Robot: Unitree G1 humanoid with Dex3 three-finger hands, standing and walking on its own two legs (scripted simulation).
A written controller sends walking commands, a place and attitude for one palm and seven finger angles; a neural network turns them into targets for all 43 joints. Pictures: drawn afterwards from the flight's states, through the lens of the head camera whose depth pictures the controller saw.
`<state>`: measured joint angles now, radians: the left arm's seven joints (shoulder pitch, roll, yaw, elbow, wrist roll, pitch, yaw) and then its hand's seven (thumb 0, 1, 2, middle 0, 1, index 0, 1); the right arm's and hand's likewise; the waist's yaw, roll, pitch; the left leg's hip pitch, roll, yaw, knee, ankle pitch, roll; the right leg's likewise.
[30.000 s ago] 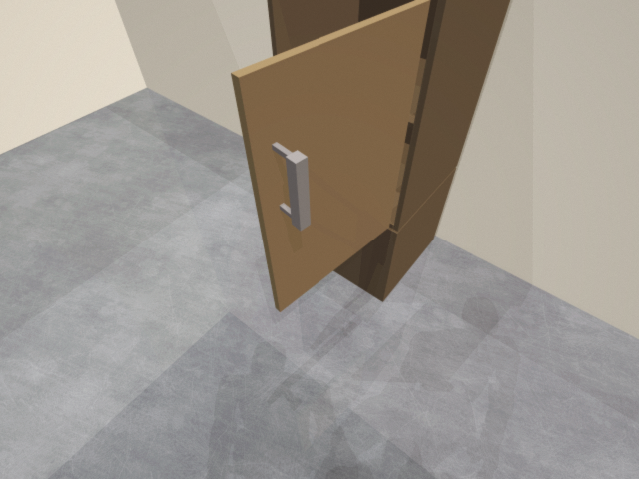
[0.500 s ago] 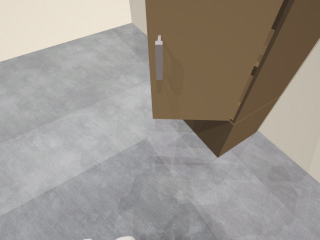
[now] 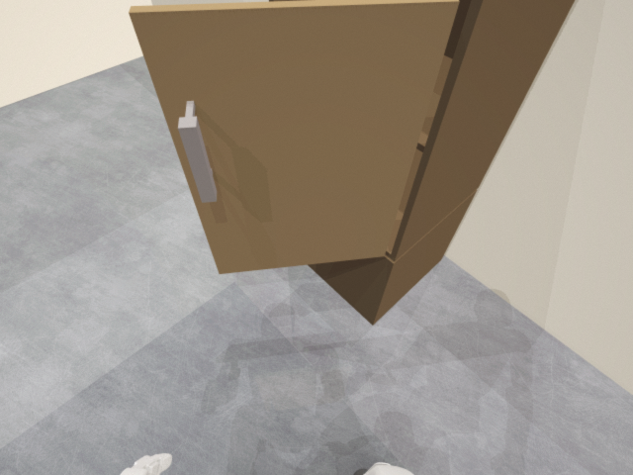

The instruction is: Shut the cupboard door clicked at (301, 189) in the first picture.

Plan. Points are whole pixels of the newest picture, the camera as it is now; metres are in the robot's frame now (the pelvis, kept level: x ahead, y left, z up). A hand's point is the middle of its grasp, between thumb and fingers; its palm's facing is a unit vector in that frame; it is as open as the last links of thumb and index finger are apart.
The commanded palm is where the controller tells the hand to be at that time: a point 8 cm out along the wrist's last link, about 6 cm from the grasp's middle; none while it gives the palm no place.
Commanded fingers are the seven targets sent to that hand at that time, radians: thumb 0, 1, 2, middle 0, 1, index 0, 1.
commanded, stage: take the last steps up to it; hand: left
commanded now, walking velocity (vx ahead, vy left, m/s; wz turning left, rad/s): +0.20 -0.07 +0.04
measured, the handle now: (200, 153) +0.55 +0.18 +0.07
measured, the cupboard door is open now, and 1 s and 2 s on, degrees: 55 55 55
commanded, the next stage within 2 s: come to a stop and stand still in 0.12 s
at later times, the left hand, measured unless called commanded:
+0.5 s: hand out of the picture +0.14 +0.14 -0.16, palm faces +0.08 -0.98 -0.21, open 7.3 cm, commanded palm none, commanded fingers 0.00 0.90 0.90 -0.20 -0.30 -0.20 -0.30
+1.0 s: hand out of the picture +0.12 +0.14 -0.15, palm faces +0.01 -0.96 -0.27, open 7.3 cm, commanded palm none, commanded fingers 0.00 0.90 0.90 -0.20 -0.30 -0.20 -0.30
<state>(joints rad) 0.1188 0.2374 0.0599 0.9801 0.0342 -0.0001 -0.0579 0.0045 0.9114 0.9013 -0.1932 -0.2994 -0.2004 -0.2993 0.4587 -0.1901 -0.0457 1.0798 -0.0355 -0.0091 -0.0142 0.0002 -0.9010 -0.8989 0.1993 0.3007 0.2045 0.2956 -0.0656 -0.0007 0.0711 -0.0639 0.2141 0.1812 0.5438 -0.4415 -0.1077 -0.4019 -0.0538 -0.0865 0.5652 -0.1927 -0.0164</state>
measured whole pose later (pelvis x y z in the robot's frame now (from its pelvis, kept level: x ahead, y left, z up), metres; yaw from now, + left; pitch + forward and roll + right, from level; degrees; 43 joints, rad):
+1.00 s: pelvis +0.13 -0.05 +0.01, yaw +0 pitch +0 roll +3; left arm 0.35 0.16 -0.01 0.97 0.03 0.00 0.05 0.00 0.91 0.90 -0.20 -0.30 -0.21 -0.30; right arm 0.17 -0.23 -0.05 0.94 -0.02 0.04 -0.02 0.00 -0.91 -0.90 0.19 0.30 0.20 0.29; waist 0.01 0.00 0.06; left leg -0.30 -0.01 -0.01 0.66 -0.26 0.00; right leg -0.19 -0.03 0.00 0.58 -0.39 -0.03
